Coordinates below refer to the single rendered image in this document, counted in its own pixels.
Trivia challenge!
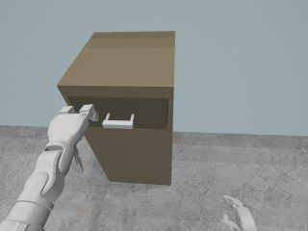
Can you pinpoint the robot left hand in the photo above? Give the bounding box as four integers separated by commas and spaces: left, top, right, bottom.
47, 104, 99, 173

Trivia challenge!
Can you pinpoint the drawer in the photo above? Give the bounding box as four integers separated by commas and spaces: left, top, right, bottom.
69, 96, 168, 130

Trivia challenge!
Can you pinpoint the handle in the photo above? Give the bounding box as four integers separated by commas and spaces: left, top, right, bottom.
102, 113, 135, 129

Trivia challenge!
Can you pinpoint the left robot forearm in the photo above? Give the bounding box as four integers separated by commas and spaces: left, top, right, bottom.
0, 141, 75, 231

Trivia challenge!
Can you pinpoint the cabinet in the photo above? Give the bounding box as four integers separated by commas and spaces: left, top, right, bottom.
57, 31, 175, 186

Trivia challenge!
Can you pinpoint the robot right hand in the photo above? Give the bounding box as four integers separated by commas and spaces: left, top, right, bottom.
220, 195, 258, 231

